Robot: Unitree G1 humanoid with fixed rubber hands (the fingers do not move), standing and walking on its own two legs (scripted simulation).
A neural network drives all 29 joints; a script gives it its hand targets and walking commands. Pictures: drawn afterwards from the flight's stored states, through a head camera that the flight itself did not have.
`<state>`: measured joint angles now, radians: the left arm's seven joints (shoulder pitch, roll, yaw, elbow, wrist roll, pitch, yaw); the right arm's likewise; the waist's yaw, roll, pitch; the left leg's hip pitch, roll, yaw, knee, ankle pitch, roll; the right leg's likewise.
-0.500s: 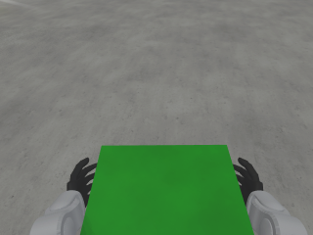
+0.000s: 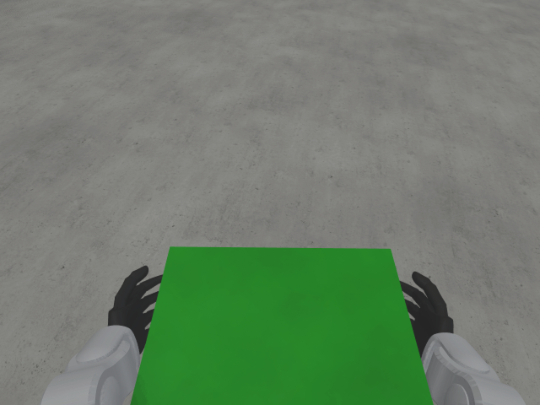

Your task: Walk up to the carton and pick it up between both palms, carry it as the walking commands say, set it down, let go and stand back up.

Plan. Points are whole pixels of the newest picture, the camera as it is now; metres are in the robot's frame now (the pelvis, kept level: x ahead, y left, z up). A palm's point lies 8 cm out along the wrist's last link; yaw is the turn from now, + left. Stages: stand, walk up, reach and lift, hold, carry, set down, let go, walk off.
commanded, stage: carry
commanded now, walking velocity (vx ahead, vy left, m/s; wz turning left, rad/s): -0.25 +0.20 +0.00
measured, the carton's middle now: (278, 359) +0.22 +0.01 +0.01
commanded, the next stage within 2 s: none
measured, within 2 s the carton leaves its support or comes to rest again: neither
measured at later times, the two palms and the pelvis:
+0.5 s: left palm out of the picture +0.06 +0.31 +0.09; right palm out of the picture +0.07 -0.05 +0.09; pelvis -0.17 +0.14 +0.00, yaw +0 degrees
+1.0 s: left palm out of the picture -0.10 +0.41 +0.10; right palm out of the picture -0.12 +0.04 +0.08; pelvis -0.34 +0.25 +0.01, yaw -3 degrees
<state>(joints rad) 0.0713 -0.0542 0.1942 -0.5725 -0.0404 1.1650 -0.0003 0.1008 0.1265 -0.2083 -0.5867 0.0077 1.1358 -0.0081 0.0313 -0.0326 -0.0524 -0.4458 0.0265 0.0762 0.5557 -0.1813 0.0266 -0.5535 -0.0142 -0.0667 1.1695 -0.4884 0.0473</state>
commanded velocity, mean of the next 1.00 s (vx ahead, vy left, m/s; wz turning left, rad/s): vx -0.25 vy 0.20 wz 0.00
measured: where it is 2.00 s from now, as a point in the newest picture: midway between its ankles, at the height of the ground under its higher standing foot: outside the picture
